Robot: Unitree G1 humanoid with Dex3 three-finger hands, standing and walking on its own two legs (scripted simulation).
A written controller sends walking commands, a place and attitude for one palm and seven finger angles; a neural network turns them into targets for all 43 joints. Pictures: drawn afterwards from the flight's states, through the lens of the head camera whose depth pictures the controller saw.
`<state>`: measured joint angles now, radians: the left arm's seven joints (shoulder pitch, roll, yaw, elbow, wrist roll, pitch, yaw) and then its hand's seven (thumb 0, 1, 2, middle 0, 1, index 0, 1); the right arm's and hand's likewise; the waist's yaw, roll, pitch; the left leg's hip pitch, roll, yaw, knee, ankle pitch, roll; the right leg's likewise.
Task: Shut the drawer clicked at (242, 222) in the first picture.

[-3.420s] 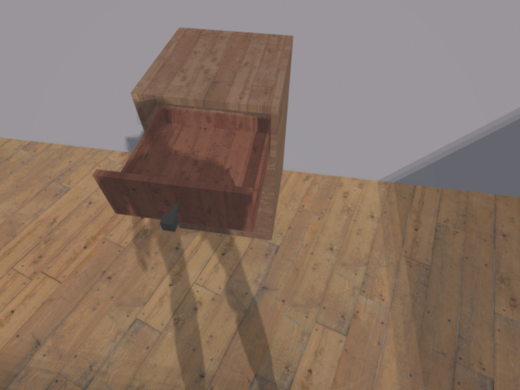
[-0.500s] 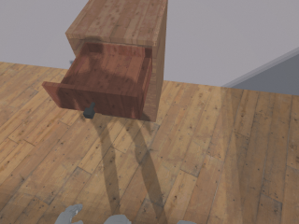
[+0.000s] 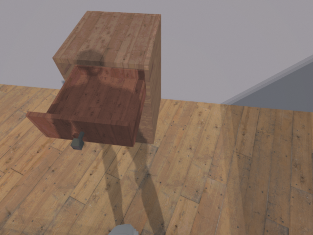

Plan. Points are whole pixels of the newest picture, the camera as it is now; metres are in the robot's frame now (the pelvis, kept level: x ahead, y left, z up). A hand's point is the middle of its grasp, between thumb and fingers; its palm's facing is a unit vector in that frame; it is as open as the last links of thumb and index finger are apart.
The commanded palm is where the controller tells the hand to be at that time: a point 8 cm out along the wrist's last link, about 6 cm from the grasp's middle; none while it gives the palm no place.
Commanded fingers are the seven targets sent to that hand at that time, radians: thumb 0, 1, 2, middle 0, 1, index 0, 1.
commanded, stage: take the last steps up to it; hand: left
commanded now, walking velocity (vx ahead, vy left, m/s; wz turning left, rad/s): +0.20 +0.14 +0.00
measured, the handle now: (79, 140) +0.44 +0.33 -0.17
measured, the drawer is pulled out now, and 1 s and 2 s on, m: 0.30 0.30 0.30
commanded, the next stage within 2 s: come to a stop and stand still in 0.12 s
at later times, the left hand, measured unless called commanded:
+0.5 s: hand (98, 219) +0.18 +0.19 -0.18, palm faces +0.06 -0.97 -0.25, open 7.3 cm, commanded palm none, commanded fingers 0.00 0.90 0.90 -0.20 -0.30 -0.20 -0.30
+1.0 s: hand (106, 223) +0.17 +0.17 -0.17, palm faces +0.07 -0.96 -0.25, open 7.3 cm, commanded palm none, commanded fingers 0.00 0.90 0.90 -0.20 -0.30 -0.20 -0.30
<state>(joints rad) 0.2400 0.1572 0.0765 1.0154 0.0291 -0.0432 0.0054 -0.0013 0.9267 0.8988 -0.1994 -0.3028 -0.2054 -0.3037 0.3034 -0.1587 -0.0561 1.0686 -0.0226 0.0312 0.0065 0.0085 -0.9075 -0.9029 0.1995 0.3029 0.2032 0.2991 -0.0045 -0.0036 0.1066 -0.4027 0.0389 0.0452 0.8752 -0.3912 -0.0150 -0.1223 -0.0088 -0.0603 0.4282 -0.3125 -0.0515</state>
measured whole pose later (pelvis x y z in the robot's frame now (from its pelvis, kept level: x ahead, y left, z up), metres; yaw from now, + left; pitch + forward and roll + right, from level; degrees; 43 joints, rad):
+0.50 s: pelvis +0.12 +0.00 -0.01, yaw +2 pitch -1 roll +2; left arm 0.17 0.16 0.05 1.04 0.02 0.00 0.03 0.01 0.93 0.90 -0.20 -0.30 -0.20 -0.30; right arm 0.19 -0.18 -0.04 1.06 -0.01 0.05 -0.02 0.00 -0.92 -0.90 0.20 0.30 0.20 0.30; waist -0.01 0.01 0.10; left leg -0.23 0.03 0.04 0.58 -0.30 -0.03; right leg -0.22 -0.02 -0.08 0.60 -0.37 -0.05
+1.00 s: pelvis +0.13 -0.03 -0.01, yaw +1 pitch -1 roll +2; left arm 0.19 0.17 0.05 1.05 0.01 0.01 0.03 0.00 0.91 0.90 -0.20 -0.30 -0.20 -0.30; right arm 0.16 -0.19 -0.05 1.02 0.00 0.04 -0.03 0.00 -0.91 -0.90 0.20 0.30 0.20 0.30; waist 0.00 0.00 0.12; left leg -0.20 0.02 0.02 0.52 -0.24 -0.02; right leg -0.15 0.05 -0.02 0.49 -0.32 -0.08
